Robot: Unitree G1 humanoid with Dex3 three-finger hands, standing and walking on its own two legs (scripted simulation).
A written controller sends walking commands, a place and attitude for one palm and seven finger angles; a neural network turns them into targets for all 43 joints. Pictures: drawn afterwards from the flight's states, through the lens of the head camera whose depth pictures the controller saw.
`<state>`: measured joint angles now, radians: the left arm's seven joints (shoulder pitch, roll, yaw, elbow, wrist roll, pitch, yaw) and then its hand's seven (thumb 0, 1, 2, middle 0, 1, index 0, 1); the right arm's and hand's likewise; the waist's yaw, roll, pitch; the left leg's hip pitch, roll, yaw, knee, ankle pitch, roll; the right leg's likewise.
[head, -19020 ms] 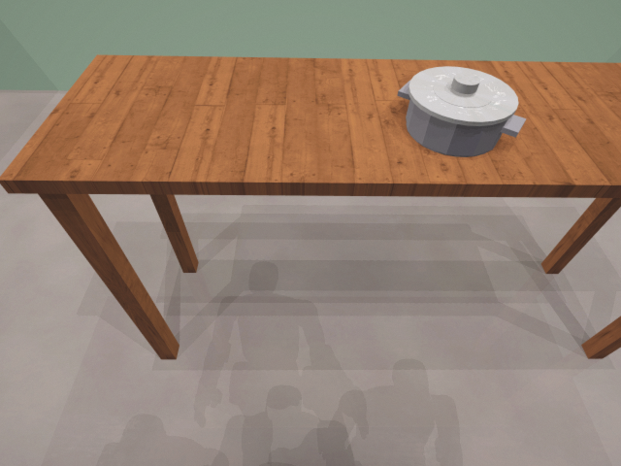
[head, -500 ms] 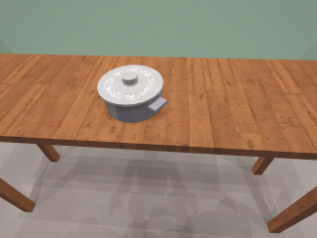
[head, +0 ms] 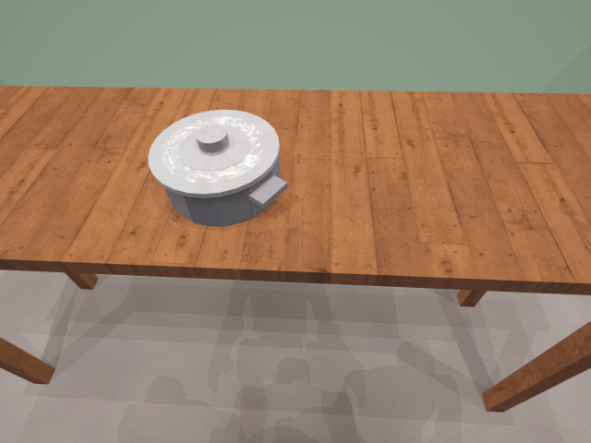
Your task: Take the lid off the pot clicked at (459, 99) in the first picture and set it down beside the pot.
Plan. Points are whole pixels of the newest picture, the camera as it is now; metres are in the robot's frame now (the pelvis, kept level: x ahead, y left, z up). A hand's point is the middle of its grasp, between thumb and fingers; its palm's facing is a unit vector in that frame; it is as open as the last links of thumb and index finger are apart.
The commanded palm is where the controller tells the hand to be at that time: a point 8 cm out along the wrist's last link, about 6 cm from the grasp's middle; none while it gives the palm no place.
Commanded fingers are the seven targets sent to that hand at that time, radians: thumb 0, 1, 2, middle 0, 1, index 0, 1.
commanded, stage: come to a stop and stand still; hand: left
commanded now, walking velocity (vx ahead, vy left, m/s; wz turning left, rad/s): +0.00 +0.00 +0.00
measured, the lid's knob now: (212, 138) +0.48 +0.15 +0.15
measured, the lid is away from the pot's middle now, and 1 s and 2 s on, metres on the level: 0.00 0.00 0.00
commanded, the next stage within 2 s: look again from close up in 0.06 s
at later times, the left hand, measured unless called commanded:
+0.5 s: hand out of the picture +0.05 +0.18 -0.17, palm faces +0.01 -0.97 -0.23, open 7.3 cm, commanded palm none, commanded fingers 0.00 0.90 0.90 -0.20 -0.30 -0.20 -0.30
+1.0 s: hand out of the picture +0.09 +0.19 -0.14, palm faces +0.13 -0.96 -0.25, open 7.3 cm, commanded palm +0.10 +0.24 -0.04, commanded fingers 0.00 0.90 0.90 -0.42 -0.54 -0.42 -0.54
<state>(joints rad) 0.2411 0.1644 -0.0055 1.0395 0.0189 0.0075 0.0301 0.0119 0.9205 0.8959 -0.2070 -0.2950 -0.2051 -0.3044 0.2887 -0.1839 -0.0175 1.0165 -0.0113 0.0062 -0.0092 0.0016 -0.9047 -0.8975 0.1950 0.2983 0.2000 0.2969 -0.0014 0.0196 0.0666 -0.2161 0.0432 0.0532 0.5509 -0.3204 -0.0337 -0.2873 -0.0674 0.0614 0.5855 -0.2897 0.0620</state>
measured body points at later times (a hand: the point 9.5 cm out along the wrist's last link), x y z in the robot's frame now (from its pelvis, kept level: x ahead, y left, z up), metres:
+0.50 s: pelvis +0.01 +0.00 +0.00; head +0.05 -0.01 +0.45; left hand +0.05 +0.23 -0.15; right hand +0.03 -0.23 -0.16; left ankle -0.02 +0.14 -0.73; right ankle +0.02 -0.16 -0.73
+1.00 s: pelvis +0.01 +0.01 +0.00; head +0.04 +0.01 +0.45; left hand +0.08 +0.24 -0.12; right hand +0.06 -0.23 -0.14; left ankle -0.02 +0.14 -0.73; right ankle +0.02 -0.16 -0.73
